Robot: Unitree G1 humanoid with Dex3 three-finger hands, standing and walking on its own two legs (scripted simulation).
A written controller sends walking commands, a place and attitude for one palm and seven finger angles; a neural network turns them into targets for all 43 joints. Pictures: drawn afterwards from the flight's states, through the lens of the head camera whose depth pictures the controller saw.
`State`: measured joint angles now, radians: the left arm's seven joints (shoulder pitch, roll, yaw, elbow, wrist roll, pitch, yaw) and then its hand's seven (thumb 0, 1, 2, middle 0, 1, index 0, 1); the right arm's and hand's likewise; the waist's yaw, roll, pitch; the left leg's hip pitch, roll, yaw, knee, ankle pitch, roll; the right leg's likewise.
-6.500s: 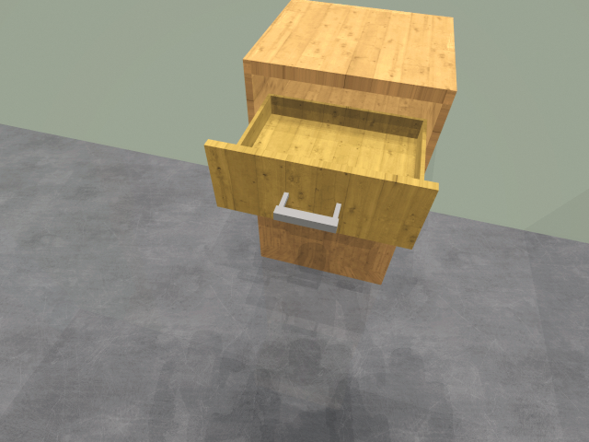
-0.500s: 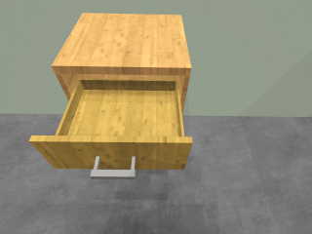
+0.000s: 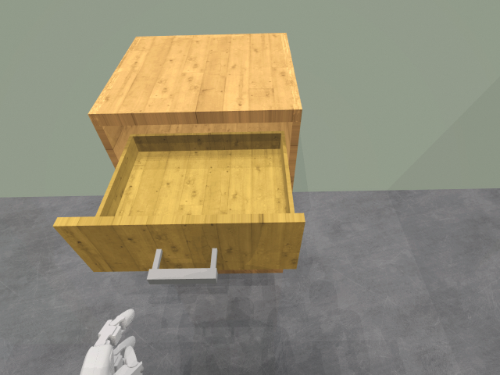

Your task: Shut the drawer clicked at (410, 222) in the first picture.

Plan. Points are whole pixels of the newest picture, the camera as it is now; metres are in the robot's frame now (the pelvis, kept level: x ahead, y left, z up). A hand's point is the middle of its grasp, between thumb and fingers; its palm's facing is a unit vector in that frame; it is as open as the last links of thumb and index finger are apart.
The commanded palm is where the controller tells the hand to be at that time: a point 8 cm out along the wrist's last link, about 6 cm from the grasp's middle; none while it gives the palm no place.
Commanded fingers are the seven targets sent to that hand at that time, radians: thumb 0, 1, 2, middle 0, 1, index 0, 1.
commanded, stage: raise the hand and make a fist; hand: left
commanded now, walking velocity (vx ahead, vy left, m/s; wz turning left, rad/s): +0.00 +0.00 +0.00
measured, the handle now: (184, 265) +0.33 +0.14 -0.06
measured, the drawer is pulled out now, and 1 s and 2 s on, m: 0.29 0.29 0.29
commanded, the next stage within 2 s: bring the fist close to the handle in 1.74 s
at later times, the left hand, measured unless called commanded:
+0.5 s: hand (177, 370) +0.15 +0.11 -0.01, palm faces -0.02 -1.00 -0.03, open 4.7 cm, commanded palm +0.12 +0.18 -0.01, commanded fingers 0.00 0.90 0.90 -0.88 -1.04 -0.88 -1.04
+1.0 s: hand (171, 359) +0.15 +0.12 +0.02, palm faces +0.01 -1.00 +0.01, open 3.1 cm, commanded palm +0.12 +0.17 +0.02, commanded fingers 0.00 0.90 0.90 -1.38 -1.58 -1.38 -1.58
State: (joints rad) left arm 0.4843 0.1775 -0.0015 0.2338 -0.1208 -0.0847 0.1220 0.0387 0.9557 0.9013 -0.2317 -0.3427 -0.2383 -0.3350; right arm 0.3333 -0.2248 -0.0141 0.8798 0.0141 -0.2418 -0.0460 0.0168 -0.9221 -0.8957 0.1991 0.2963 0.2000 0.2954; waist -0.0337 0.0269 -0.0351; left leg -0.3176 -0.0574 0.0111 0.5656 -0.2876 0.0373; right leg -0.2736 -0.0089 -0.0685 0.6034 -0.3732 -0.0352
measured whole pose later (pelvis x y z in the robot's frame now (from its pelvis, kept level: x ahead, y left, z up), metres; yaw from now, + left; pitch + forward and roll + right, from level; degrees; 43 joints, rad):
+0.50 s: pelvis -0.05 -0.03 -0.08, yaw +0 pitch +12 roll -1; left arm 0.48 0.17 0.00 -0.10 -0.20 -0.45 -0.17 0.02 0.90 0.90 -0.68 -0.83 -0.69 -0.83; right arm 0.18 -0.19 0.05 0.49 0.02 -0.17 -0.03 0.01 -0.90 -0.90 0.20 0.30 0.20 0.30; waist 0.03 0.04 -0.14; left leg -0.89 0.00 -0.05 1.15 -0.47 -0.01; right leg -0.81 0.04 -0.15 1.14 -0.55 -0.09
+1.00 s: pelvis -0.03 +0.00 -0.06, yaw -1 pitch +11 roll -1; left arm 0.67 0.13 -0.11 -0.29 -0.13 -0.40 -0.01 0.02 0.90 0.90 -1.19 -1.38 -1.19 -1.37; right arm 0.23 -0.24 -0.01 0.44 0.02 -0.14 -0.02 0.01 -0.91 -0.90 0.20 0.30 0.20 0.30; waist -0.01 0.04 -0.14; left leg -0.77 -0.01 0.01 1.05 -0.48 0.03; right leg -0.70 0.02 -0.08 1.03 -0.53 -0.05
